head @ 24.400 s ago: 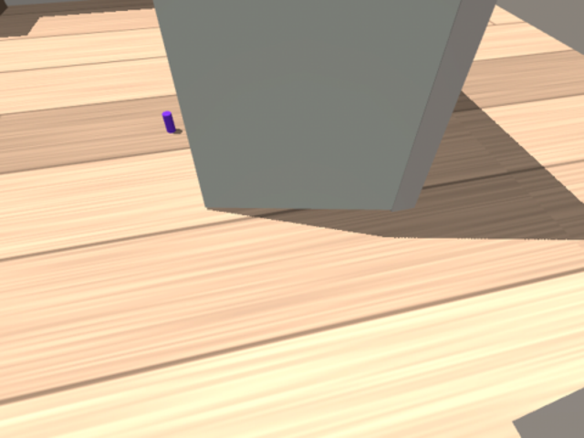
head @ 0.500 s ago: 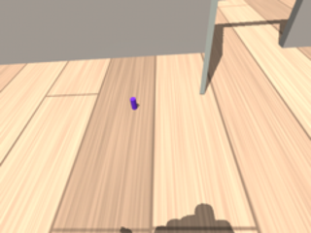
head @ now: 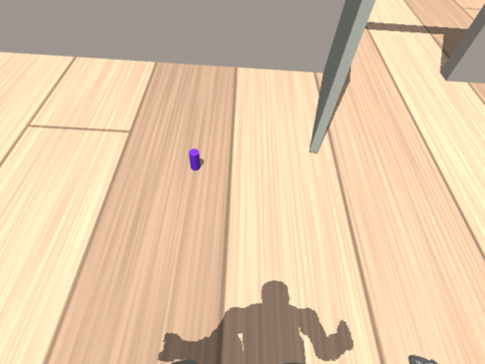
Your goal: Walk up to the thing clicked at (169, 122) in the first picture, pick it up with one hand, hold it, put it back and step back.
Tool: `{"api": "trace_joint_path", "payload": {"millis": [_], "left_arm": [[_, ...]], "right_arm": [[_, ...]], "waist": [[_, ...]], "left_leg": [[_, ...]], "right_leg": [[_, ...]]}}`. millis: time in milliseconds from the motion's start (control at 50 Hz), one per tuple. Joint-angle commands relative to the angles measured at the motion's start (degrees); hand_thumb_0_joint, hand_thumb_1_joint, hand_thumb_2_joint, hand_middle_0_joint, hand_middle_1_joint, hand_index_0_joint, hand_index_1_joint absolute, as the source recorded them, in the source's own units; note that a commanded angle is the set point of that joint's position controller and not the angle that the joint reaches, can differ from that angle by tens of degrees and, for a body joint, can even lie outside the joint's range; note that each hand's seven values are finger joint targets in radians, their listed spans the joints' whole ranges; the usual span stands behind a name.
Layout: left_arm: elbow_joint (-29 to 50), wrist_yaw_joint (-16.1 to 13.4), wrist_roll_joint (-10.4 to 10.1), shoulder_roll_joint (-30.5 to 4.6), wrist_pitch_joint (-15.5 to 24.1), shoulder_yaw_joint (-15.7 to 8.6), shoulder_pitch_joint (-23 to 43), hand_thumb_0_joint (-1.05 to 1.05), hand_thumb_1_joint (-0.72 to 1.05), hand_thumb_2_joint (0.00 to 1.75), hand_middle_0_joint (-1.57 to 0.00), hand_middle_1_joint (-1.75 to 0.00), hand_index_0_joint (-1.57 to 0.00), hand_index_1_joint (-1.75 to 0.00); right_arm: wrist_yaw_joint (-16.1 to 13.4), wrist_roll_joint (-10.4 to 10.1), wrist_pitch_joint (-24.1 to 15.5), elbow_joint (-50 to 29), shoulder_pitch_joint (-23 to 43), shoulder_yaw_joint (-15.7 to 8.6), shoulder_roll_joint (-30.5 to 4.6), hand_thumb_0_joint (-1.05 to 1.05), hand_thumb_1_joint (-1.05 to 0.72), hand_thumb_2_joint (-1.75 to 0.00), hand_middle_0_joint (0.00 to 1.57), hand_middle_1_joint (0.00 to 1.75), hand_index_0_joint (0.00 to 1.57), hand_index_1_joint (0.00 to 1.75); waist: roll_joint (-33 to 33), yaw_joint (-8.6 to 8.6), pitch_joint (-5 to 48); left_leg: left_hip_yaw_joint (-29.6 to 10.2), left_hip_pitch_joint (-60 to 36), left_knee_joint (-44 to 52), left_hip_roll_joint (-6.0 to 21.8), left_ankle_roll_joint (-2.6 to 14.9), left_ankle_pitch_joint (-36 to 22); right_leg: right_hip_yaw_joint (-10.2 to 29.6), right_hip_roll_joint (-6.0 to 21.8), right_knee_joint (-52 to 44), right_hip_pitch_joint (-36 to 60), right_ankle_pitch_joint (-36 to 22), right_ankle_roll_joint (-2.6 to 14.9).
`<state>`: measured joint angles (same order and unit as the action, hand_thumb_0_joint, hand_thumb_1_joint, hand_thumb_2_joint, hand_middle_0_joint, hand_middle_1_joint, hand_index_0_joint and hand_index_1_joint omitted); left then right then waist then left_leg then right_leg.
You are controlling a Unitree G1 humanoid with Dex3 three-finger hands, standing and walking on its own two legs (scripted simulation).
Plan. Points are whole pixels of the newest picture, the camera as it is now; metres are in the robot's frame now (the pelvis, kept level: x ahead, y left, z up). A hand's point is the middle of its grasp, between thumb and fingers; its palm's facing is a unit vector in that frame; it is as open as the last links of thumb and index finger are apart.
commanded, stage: walk up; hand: left
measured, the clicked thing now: (194, 159) +1.13 +0.21 -0.71
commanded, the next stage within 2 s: none
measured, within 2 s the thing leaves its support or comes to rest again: neither
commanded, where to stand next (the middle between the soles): +0.74 -0.03 m, yaw -2 degrees
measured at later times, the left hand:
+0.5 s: hand (128, 267) +0.31 +0.23 -0.11, palm faces -0.02 -0.92 -0.39, open 7.4 cm
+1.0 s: hand (121, 193) +0.51 +0.30 -0.14, palm faces -0.08 -0.94 -0.32, open 7.4 cm
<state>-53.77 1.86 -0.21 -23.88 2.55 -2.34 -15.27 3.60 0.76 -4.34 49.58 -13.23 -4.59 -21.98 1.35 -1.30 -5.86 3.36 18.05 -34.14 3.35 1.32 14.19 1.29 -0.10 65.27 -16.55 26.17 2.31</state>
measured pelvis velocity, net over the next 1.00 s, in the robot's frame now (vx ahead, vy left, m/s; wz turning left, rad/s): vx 0.43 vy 0.03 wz -0.04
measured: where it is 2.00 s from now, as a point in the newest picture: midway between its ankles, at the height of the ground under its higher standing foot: (237, 232)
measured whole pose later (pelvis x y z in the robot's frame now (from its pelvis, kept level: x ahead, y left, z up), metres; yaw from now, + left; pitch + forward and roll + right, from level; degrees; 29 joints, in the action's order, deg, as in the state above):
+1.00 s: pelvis +0.43 +0.03 +0.01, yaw -2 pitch -4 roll -1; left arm -50.5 2.9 -0.1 -25.5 2.4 -2.9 -16.9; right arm 2.6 0.2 -5.2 48.4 -18.7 -2.3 -21.3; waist 3.8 -1.0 -4.6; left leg 5.8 10.1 -27.1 1.3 2.6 13.5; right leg 2.4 3.4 57.0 -28.0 15.6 0.9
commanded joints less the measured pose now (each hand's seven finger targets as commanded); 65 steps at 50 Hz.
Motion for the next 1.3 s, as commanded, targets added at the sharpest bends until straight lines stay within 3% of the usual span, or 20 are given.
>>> {"api": "trace_joint_path", "payload": {"millis": [0,100,200,280,320,340,420,460,560,640,720,760,780,840,900,1100,1200,1220,1260,1280], "left_arm": [[4.90,-0.01,-1.24,-10.31,1.82,-2.77,-2.36,0.00,0.90,0.90,-0.20,-0.30,-0.20,-0.30],[7.36,1.96,-0.04,-9.34,1.25,-2.82,1.96,0.00,0.90,0.90,-0.20,-0.30,-0.20,-0.30],[7.04,2.86,0.56,-9.18,1.77,-3.76,3.48,0.00,0.90,0.90,-0.20,-0.30,-0.20,-0.30],[3.50,1.52,1.07,-13.27,2.66,-6.21,-9.00,0.00,0.90,0.90,-0.20,-0.30,-0.20,-0.30],[5.34,0.22,0.97,-20.41,3.59,-7.61,-12.46,0.00,0.90,0.90,-0.20,-0.30,-0.20,-0.30],[5.83,0.06,0.07,-21.03,3.42,-7.51,-8.82,0.00,0.90,0.90,-0.20,-0.30,-0.20,-0.30],[7.10,-0.64,-0.59,-14.55,3.74,-5.41,-2.16,0.00,0.90,0.90,-0.20,-0.30,-0.20,-0.30],[7.79,-0.53,-0.06,-13.02,4.15,-4.97,-1.94,0.00,0.90,0.90,-0.20,-0.30,-0.20,-0.30],[9.76,-0.37,0.99,-14.86,4.54,-5.53,-2.27,0.00,0.90,0.90,-0.20,-0.30,-0.20,-0.30],[9.85,-0.11,1.07,-15.35,4.20,-5.41,-3.39,0.00,0.90,0.90,-0.20,-0.30,-0.20,-0.30],[9.91,-0.04,0.95,-11.86,3.14,-3.80,-4.16,0.00,0.90,0.90,-0.20,-0.30,-0.20,-0.30],[9.41,-0.08,0.28,-6.61,2.33,-2.01,-9.26,0.00,0.90,0.90,-0.20,-0.30,-0.20,-0.30],[8.07,-0.98,0.53,-13.35,1.65,-3.62,-7.81,0.00,0.90,0.90,-0.20,-0.30,-0.20,-0.30],[5.95,-0.53,-0.11,-12.77,1.58,-3.46,-5.95,0.00,0.90,0.90,-0.20,-0.30,-0.20,-0.30],[4.50,0.24,-0.27,-11.34,0.72,-3.46,-8.63,0.00,0.90,0.90,-0.20,-0.30,-0.20,-0.30],[8.74,2.42,0.94,-8.77,0.84,-3.32,4.22,0.00,0.90,0.90,-0.20,-0.30,-0.20,-0.30],[6.79,1.74,1.23,-9.14,2.04,-4.06,0.17,0.00,0.90,0.90,-0.20,-0.30,-0.20,-0.30],[5.19,1.05,1.40,-11.20,2.67,-4.86,-4.80,0.00,0.90,0.90,-0.20,-0.30,-0.20,-0.30],[5.94,-0.24,1.27,-17.95,3.47,-6.75,-10.26,0.00,0.90,0.90,-0.20,-0.30,-0.20,-0.30],[5.85,-0.24,0.47,-18.73,2.86,-6.83,-8.05,0.00,0.90,0.90,-0.20,-0.30,-0.20,-0.30]], "right_arm": [[-2.19,-1.32,-1.18,-2.28,-5.99,-3.20,-15.30,0.00,-0.90,-0.90,0.20,0.30,0.20,0.30],[-1.94,-0.58,-2.07,-4.85,-3.24,-2.98,-16.11,0.00,-0.90,-0.90,0.20,0.30,0.20,0.30],[-1.68,-0.52,-1.67,-5.67,-2.60,-3.02,-16.29,0.00,-0.90,-0.90,0.20,0.30,0.20,0.30],[-1.83,-0.56,-1.07,-6.66,-4.12,-1.80,-13.08,0.00,-0.90,-0.90,0.20,0.30,0.20,0.30],[-1.76,-1.00,-0.48,-6.60,-11.05,-0.12,-9.44,0.00,-0.90,-0.90,0.20,0.30,0.20,0.30],[-2.44,-0.70,0.02,-5.58,-8.02,-1.50,-15.03,0.00,-0.90,-0.90,0.20,0.30,0.20,0.30],[-1.66,-1.94,0.79,-2.68,-7.62,-1.12,-12.67,0.00,-0.90,-0.90,0.20,0.30,0.20,0.30],[-0.90,-1.21,1.30,-1.98,-8.76,-1.41,-12.31,0.00,-0.90,-0.90,0.20,0.30,0.20,0.30],[0.62,0.07,1.69,-4.18,-2.14,-2.08,-11.86,0.00,-0.90,-0.90,0.20,0.30,0.20,0.30],[1.04,0.32,0.14,-5.26,1.61,-2.25,-11.39,0.00,-0.90,-0.90,0.20,0.30,0.20,0.30],[-0.33,0.81,-0.97,-0.75,-11.65,-4.14,-14.89,0.00,-0.90,-0.90,0.20,0.30,0.20,0.30],[-1.61,1.10,-1.56,-2.56,-13.71,-5.42,-21.52,0.00,-0.90,-0.90,0.20,0.30,0.20,0.30],[-1.40,-0.77,-1.37,-3.13,-11.59,-5.57,-22.44,0.00,-0.90,-0.90,0.20,0.30,0.20,0.30],[-2.10,-0.84,-1.61,-4.04,-6.04,-3.14,-16.70,0.00,-0.90,-0.90,0.20,0.30,0.20,0.30],[-2.16,-1.04,-2.37,-4.33,-5.72,-2.61,-15.55,0.00,-0.90,-0.90,0.20,0.30,0.20,0.30],[-2.06,-0.47,-1.71,-5.58,-7.78,-2.90,-16.13,0.00,-0.90,-0.90,0.20,0.30,0.20,0.30],[-2.27,-0.41,-0.76,-6.98,-6.59,-2.71,-15.83,0.00,-0.90,-0.90,0.20,0.30,0.20,0.30],[-2.24,-0.55,-0.74,-7.29,-7.73,-1.74,-13.46,0.00,-0.90,-0.90,0.20,0.30,0.20,0.30],[-2.17,-0.93,-0.70,-7.89,-13.30,0.82,-7.29,0.00,-0.90,-0.90,0.20,0.30,0.20,0.30],[-2.94,-0.71,0.13,-6.19,-11.58,-0.84,-14.36,0.00,-0.90,-0.90,0.20,0.30,0.20,0.30]], "waist": [[-7.44,0.15,5.15],[-9.76,0.51,-0.86],[-9.43,0.76,2.19],[3.92,7.73,10.61],[15.90,6.46,11.87],[12.42,6.65,9.27],[7.17,1.74,1.83],[6.95,1.21,2.65],[6.49,2.95,0.43],[5.76,3.60,3.09],[-6.31,-3.42,10.50],[-18.49,-2.68,9.50],[-13.23,-3.03,7.90],[-7.40,0.03,-0.27],[-9.76,1.49,1.84],[-8.17,-1.25,-0.18],[-4.46,2.03,3.67],[1.75,4.23,8.05],[17.21,5.39,13.20],[11.56,6.13,10.52]], "left_leg": [[-10.94,-12.74,15.48,12.48,9.78,-23.40],[-5.41,-9.07,19.75,13.03,12.20,-19.35],[-3.01,-5.85,15.83,10.70,9.32,-9.27],[1.17,0.01,-11.19,5.45,5.44,-13.43],[-1.88,16.20,-33.42,-5.32,1.32,15.29],[-3.93,18.45,-38.11,-2.51,1.28,16.12],[-8.21,12.02,-31.24,1.75,1.30,4.81],[-6.86,9.80,-28.05,0.94,0.51,2.40],[-4.06,11.47,-12.78,2.99,-2.08,-0.31],[-2.03,4.78,-1.48,2.36,-1.09,-3.37],[-0.14,-18.73,5.54,-1.40,1.63,-1.70],[-37.89,-24.55,19.40,19.07,8.21,19.82],[-41.74,-20.83,20.78,22.63,13.16,22.48],[-20.75,-8.27,20.71,13.94,6.03,2.24],[-11.56,-7.10,19.33,11.91,7.77,-9.81],[-5.38,-10.38,19.40,10.65,9.82,-6.32],[-4.31,-7.91,7.29,10.83,8.05,-12.72],[-1.20,-6.45,-3.58,7.32,6.40,-16.11],[0.25,13.67,-25.88,-4.49,1.24,15.44],[-2.45,16.90,-29.74,-2.70,1.39,17.56]], "right_leg": [[5.17,3.34,-0.87,-13.35,-7.25,-0.23],[-0.49,5.63,-17.18,-15.20,-12.53,-2.48],[-3.59,4.34,-28.99,-2.39,-21.71,-0.78],[-4.17,1.77,-34.25,19.36,-15.30,1.51],[34.18,23.27,-48.87,25.97,-3.29,7.35],[39.81,25.57,-50.81,22.56,-1.35,12.74],[13.25,14.67,-50.28,6.29,-17.72,6.17],[7.29,12.59,-50.07,4.80,-22.02,7.75],[4.55,14.07,-54.15,2.59,-4.87,10.32],[3.20,14.67,-48.09,4.38,-11.46,9.34],[-2.77,9.11,-23.86,-3.24,-20.32,5.29],[-2.22,-2.95,-1.23,-22.74,2.56,0.54],[2.04,0.97,3.40,-22.62,4.41,1.37],[6.96,3.94,-0.87,-17.40,-6.63,0.81],[3.09,4.47,-4.00,-13.54,-10.46,-0.86],[-2.70,5.24,-27.55,-11.98,-17.68,-1.41],[-4.61,2.49,-37.11,3.13,-16.64,0.33],[-4.11,1.53,-39.97,11.64,-15.44,1.35],[28.86,21.52,-46.85,27.34,-9.03,7.44],[34.10,24.44,-48.25,24.51,-6.19,13.23]]}}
